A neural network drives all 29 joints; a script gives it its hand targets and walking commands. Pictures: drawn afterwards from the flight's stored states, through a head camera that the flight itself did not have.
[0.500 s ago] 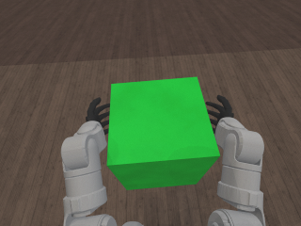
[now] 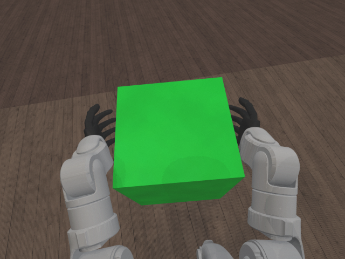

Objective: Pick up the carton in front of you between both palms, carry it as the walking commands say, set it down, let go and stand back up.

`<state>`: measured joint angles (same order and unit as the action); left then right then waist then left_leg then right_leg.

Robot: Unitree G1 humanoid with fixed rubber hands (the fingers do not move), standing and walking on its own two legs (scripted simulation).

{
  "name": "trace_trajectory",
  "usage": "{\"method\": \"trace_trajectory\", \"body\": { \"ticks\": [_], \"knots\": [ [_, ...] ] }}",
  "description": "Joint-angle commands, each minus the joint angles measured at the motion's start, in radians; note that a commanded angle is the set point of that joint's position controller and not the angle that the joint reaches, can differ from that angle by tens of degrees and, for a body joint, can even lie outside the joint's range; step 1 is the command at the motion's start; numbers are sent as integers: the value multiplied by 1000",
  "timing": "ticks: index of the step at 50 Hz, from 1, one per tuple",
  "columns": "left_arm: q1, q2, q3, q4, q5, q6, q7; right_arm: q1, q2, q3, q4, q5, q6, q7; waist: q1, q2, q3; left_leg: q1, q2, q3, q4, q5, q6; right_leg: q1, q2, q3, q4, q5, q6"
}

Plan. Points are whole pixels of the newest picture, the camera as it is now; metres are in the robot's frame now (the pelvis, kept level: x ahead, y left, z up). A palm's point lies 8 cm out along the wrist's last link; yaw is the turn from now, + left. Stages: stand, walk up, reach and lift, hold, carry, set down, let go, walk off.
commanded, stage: carry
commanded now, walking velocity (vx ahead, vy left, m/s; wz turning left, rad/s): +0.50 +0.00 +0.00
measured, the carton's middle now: (175, 150) +0.36 -0.02 +0.07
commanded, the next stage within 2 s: none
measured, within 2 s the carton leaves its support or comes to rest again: neither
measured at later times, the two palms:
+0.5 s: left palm (105, 46) +0.67 +0.15 +0.18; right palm (211, 41) +0.67 -0.16 +0.18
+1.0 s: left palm out of the picture +0.92 +0.14 +0.23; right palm out of the picture +0.94 -0.16 +0.22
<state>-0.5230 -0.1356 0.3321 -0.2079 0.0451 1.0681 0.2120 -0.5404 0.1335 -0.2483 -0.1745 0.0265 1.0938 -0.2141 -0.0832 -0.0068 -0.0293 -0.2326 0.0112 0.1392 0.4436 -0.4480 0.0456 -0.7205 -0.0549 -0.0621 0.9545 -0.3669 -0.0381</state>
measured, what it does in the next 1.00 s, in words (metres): climbs: right foot 0.03 m higher, then left foot 0.04 m higher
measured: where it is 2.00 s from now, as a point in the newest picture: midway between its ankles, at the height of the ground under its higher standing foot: (168, 185)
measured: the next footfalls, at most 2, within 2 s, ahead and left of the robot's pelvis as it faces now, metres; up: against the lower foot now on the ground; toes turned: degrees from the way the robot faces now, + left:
right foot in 0.08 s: +0.24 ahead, -0.12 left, +0.03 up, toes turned -7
left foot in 0.48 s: +0.49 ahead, +0.09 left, +0.07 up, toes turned +8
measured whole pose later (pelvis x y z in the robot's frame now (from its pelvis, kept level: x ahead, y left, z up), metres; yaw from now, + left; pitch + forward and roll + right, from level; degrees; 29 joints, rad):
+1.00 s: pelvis +0.59 -0.03 +0.09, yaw +2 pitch +4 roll +0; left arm -0.56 -0.14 0.30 -0.15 0.01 1.13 0.21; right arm -0.56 0.12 -0.32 -0.15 -0.02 1.15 -0.22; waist 0.06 0.00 -0.01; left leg -0.39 0.00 0.03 0.83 -0.59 0.01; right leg -0.43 0.00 -0.16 0.56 -0.35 -0.05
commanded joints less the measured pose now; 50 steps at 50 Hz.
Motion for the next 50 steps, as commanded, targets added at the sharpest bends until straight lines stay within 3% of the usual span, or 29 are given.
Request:
{"method": "trace_trajectory", "body": {
  "ticks": [1, 3, 4, 5, 6, 7, 9, 10, 12, 14, 18, 20, 22, 23, 24, 25, 26, 28, 29, 31, 37, 40, 41, 42, 43, 44, 46, 48, 50],
  "knots": [
    [-506, -575, -580, 0, -138, 30, 1, -538, 624, 583, -68, 163, -8, 7, 49, 180, -352, 196, 214, -142, -130, 361, 133, 172, 44, -122, -227, 24, 0],
    [-495, -575, -582, 36, -150, 45, -4, -511, 582, 544, -52, 120, 10, -3, 124, 154, -370, 110, 192, -55, 49, 532, 87, 425, 124, -227, -336, 88, -18],
    [-495, -575, -581, 64, -157, 52, -5, -490, 567, 529, -40, 99, 20, -7, 163, 80, -439, 23, 146, 16, 242, 647, 45, 663, 138, -197, -355, 67, -50],
    [-464, -569, -576, 92, -157, 57, -5, -520, 542, 508, -40, 84, 29, -12, 211, -61, -489, -170, 78, 37, 525, 477, -3, 853, -47, 162, -465, -164, -105],
    [-501, -569, -582, 91, -163, 59, -1, -537, 546, 479, -44, 69, 36, -13, 172, -333, -495, -452, -66, -31, 732, -8, -30, 975, -263, 687, -637, -169, -238],
    [-530, -602, -600, 76, -180, 66, -5, -577, 557, 473, -26, 69, 39, -13, 179, -234, -457, -574, -54, -133, 933, -89, -9, 976, -304, 783, -666, -37, -281],
    [-623, -685, -665, 15, -235, 64, -19, -553, 596, 448, -1, 56, 35, -12, 183, 16, -422, -624, 16, -168, 1034, -17, 17, 884, -279, 552, -533, 266, -257],
    [-677, -719, -682, -7, -255, 57, -28, -558, 621, 435, 10, 41, 29, -9, 168, 34, -411, -617, 37, -172, 985, 15, 25, 836, -254, 469, -532, 267, -218],
    [-746, -759, -716, -38, -304, 38, -47, -573, 644, 431, 11, 14, 18, -8, 139, -44, -411, -587, 42, -155, 920, 49, 29, 789, -230, 371, -575, 124, -172],
    [-739, -753, -716, -36, -319, 26, -53, -602, 641, 456, -14, 19, 7, -9, 138, -85, -386, -627, 50, -130, 870, 73, 22, 787, -227, 323, -617, 83, -181],
    [-619, -680, -665, 23, -266, 35, -31, -563, 597, 482, -12, 34, 11, -17, 142, -85, -335, -573, 72, -78, 550, 92, -3, 755, -196, 168, -656, 176, -180],
    [-566, -655, -638, 57, -225, 47, -21, -550, 597, 491, 6, 45, 21, -12, 131, -132, -309, -421, 26, 23, 383, 59, 1, 685, -171, 77, -666, 273, -150],
    [-546, -645, -614, 73, -191, 53, -15, -557, 614, 502, 23, 62, 27, -5, 69, -168, -339, -176, -69, 136, 288, 59, 20, 619, -158, 0, -537, 541, -106],
    [-537, -639, -604, 73, -176, 56, -13, -556, 625, 505, 40, 74, 26, -3, 6, -127, -397, 35, -114, 162, 192, 129, 37, 564, -125, -80, -379, 682, -63],
    [-544, -631, -590, 71, -156, 58, -10, -533, 634, 502, 66, 86, 25, -2, -51, -28, -495, 337, -58, 18, 178, 99, 68, 409, -80, -110, -154, 622, -17],
    [-527, -626, -563, 68, -143, 61, -10, -551, 627, 513, 58, 97, 19, -3, -43, 279, -570, 484, 257, -618, -24, -159, 219, 159, 37, -91, 176, 294, 46],
    [-578, -620, -555, 59, -132, 57, -6, -571, 674, 533, 54, 109, 14, 2, -36, 325, -510, 502, 323, -918, -184, 9, 291, -26, 146, 24, 382, -147, 42],
    [-567, -665, -525, 69, -124, 48, -6, -662, 744, 607, -41, 175, 5, 21, -16, 32, -457, 415, 332, -702, -22, 322, 287, -111, 49, 110, 555, -133, 2],
    [-561, -684, -521, 73, -120, 39, -10, -709, 767, 637, -75, 200, -6, 29, -8, -14, -436, 363, 308, -605, -6, 364, 244, -122, 22, 115, 518, -118, -8],
    [-562, -692, -530, 71, -106, 17, -14, -772, 804, 680, -111, 250, -29, 46, 31, 50, -433, 331, 271, -447, -41, 332, 173, -89, 2, 91, 382, -68, -15],
    [-533, -624, -582, 0, -131, 8, 2, -612, 697, 625, -98, 220, -30, 28, 47, 186, -404, 230, 199, -127, -30, 595, 110, 151, 45, -49, -173, 12, 8],
    [-499, -592, -590, 11, -155, 34, -1, -517, 608, 564, -70, 150, -5, 4, 102, 156, -422, 155, 172, -29, 127, 670, 55, 426, 127, -182, -382, 179, -4],
    [-497, -585, -593, 20, -164, 44, -4, -496, 582, 542, -63, 120, 6, -5, 127, 107, -466, 75, 148, -1, 223, 666, 16, 615, 107, -131, -411, 209, -30],
    [-493, -571, -592, 30, -172, 55, -8, -507, 546, 515, -58, 93, 19, -15, 148, -17, -498, -36, 107, 12, 375, 375, -30, 753, -78, 123, -437, 355, -50],
    [-515, -552, -592, 52, -177, 62, -2, -516, 541, 487, -53, 77, 32, -19, 143, -271, -540, -238, -19, -18, 550, 14, -71, 901, -271, 473, -520, 578, -185],
    [-526, -579, -602, 44, -196, 67, -2, -555, 544, 489, -63, 81, 40, -19, 140, -240, -508, -315, -41, -106, 630, -165, -55, 900, -301, 546, -549, 689, -232],
    [-578, -653, -636, -2, -222, 71, -10, -565, 594, 492, -54, 88, 43, -12, 127, -56, -480, -325, -10, -157, 635, -171, -31, 845, -265, 391, -482, 809, -209],
    [-641, -710, -661, -34, -241, 61, -20, -578, 637, 481, -50, 80, 36, -3, 106, -62, -477, -259, 15, -142, 400, -165, -32, 788, -200, 227, -468, 765, -140],
    [-665, -726, -678, -59, -258, 49, -29, -591, 653, 494, -58, 84, 24, 2, 100, -124, -494, -150, -28, -88, 200, -126, -37, 772, -163, 153, -473, 694, -121]
  ]
}}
